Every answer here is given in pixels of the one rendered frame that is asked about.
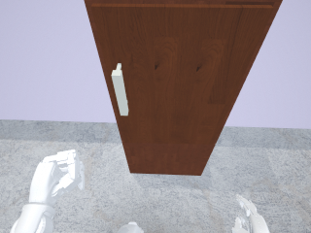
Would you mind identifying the robot left forearm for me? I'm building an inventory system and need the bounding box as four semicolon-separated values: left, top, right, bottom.
10;202;55;233

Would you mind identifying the cupboard door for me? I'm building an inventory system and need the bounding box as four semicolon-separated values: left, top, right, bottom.
90;3;274;145

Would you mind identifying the left robot hand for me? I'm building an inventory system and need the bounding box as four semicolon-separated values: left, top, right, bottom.
28;150;86;207

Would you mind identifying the handle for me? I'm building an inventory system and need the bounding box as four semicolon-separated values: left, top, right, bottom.
111;63;129;116

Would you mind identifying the right robot hand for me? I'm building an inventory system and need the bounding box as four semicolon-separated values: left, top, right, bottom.
231;194;270;233

